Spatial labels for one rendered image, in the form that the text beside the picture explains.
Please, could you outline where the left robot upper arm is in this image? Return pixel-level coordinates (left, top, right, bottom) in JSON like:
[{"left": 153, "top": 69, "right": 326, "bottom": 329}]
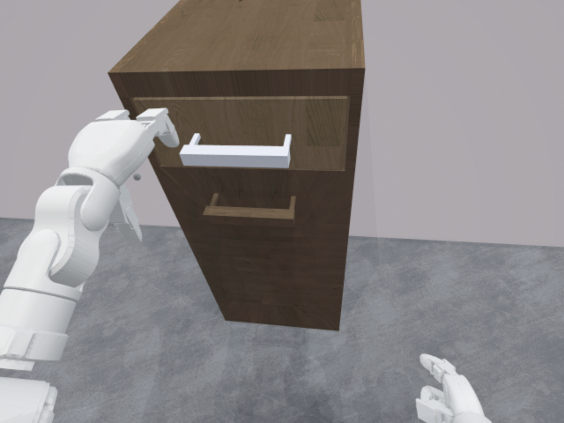
[{"left": 0, "top": 377, "right": 57, "bottom": 423}]

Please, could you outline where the handle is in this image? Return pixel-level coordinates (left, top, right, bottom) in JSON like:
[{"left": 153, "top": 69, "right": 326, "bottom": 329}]
[
  {"left": 179, "top": 133, "right": 292, "bottom": 168},
  {"left": 203, "top": 206, "right": 295, "bottom": 227}
]

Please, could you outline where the drawer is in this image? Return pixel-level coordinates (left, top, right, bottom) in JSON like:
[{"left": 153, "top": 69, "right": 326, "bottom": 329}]
[{"left": 133, "top": 96, "right": 347, "bottom": 169}]

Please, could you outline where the right robot hand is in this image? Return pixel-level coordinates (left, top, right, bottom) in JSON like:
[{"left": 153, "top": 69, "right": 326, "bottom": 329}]
[{"left": 416, "top": 353, "right": 485, "bottom": 423}]

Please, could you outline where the cabinet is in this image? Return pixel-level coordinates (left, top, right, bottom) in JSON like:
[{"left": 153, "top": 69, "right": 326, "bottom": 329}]
[{"left": 108, "top": 0, "right": 366, "bottom": 331}]

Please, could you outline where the left robot hand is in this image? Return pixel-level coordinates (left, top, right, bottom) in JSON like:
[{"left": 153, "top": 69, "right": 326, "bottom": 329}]
[{"left": 68, "top": 108, "right": 179, "bottom": 244}]

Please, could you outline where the robot left forearm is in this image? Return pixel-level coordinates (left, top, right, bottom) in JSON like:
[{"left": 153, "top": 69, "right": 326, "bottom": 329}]
[{"left": 0, "top": 167, "right": 120, "bottom": 371}]

